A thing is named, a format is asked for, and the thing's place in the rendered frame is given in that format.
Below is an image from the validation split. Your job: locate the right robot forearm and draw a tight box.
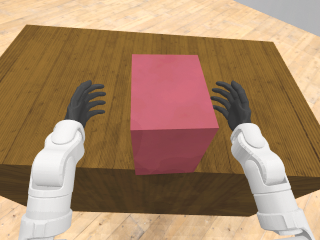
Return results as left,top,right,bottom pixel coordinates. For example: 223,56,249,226
230,123,315,240

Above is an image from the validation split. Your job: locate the carton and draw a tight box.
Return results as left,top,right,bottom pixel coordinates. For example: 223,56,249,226
130,54,219,175

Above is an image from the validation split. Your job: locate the right robot hand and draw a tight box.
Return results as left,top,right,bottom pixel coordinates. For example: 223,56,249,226
210,80,252,131

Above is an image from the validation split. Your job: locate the pedestal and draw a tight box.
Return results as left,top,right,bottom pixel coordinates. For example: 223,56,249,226
0,24,320,217

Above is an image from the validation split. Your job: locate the left robot forearm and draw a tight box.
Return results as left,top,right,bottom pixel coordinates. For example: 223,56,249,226
18,119,85,240

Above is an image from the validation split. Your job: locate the left robot hand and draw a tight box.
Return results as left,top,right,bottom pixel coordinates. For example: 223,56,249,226
64,80,106,129

